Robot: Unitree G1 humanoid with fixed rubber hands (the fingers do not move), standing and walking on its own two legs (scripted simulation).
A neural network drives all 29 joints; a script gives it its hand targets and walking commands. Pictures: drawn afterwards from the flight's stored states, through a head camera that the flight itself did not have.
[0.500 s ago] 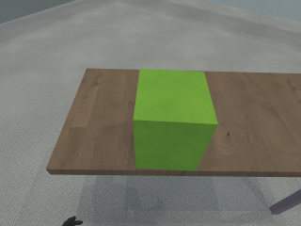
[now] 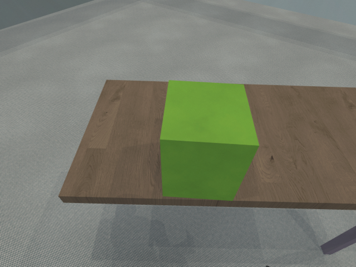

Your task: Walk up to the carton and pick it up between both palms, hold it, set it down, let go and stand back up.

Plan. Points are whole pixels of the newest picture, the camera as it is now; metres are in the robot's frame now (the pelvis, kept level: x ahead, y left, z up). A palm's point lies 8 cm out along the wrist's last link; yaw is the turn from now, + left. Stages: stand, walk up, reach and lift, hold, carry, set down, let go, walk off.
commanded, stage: stand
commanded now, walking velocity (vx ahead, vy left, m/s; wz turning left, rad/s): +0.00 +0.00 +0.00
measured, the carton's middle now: (201, 142) +0.45 -0.05 +0.02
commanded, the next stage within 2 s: walk up in 0.48 s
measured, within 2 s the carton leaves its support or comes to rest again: neither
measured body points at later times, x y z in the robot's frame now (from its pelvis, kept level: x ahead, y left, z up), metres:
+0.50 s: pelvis +0.00 +0.00 +0.00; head +0.01 -0.01 +0.45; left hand +0.08 +0.24 -0.13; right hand +0.07 -0.25 -0.13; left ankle +0.00 +0.11 -0.73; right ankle +0.02 -0.14 -0.73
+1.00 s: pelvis -0.01 -0.08 +0.00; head +0.00 -0.09 +0.44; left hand +0.07 +0.18 -0.13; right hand -0.03 -0.36 -0.15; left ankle +0.01 +0.11 -0.73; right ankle +0.00 -0.21 -0.74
